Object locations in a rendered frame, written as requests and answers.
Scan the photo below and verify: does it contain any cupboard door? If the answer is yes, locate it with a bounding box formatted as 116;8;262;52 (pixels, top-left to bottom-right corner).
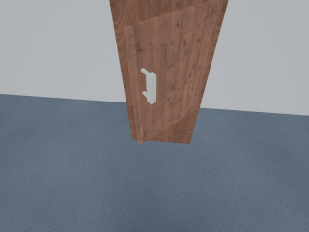
123;0;224;145

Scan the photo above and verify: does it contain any handle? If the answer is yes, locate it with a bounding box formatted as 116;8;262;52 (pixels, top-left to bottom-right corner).
141;68;157;104

